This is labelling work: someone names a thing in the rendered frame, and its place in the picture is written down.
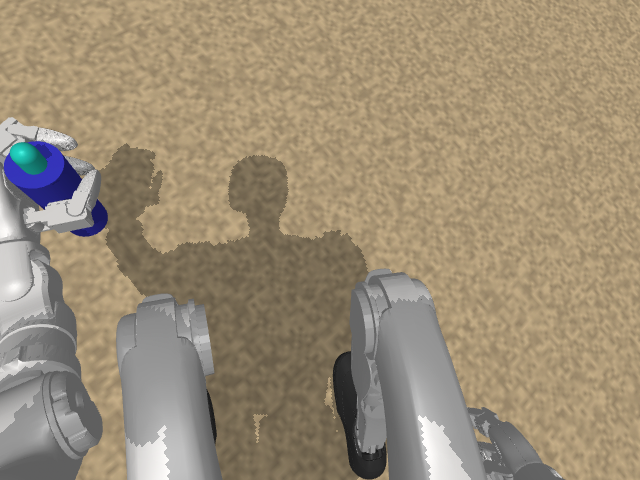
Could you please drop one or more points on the left robot hand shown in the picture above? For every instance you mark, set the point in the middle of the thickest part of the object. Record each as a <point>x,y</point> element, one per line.
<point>20,217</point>

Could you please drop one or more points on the right robot arm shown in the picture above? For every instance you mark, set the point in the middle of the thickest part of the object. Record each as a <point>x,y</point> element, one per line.
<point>537,471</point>

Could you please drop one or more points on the right robot hand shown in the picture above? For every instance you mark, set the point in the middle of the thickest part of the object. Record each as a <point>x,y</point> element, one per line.
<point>509,450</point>

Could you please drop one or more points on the bottle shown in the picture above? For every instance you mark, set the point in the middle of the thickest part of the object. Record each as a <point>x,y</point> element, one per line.
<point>41,171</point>

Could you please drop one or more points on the left robot arm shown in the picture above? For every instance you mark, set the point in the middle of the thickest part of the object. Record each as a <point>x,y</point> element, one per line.
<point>47,419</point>

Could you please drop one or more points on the right robot foot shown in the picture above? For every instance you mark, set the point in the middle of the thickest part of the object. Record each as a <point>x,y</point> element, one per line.
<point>365,465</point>

